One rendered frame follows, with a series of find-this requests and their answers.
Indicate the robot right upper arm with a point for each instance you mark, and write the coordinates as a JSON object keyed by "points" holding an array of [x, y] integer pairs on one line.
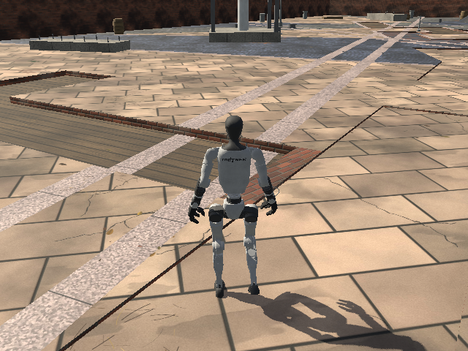
{"points": [[257, 155]]}

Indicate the robot left upper arm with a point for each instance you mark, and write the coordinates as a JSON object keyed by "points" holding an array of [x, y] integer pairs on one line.
{"points": [[210, 155]]}

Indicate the right robot forearm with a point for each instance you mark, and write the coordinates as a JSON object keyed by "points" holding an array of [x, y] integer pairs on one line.
{"points": [[268, 191]]}

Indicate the robot left shin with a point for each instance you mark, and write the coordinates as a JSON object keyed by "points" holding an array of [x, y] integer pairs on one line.
{"points": [[218, 265]]}

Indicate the right robot hand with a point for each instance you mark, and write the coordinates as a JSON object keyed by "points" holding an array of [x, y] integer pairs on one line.
{"points": [[273, 206]]}

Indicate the left robot hand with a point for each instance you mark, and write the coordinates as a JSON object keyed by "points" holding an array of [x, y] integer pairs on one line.
{"points": [[192, 212]]}

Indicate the right robot foot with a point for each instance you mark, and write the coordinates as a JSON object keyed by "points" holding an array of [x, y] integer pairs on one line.
{"points": [[254, 290]]}

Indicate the left robot forearm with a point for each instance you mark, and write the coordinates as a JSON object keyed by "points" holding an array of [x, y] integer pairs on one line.
{"points": [[198, 195]]}

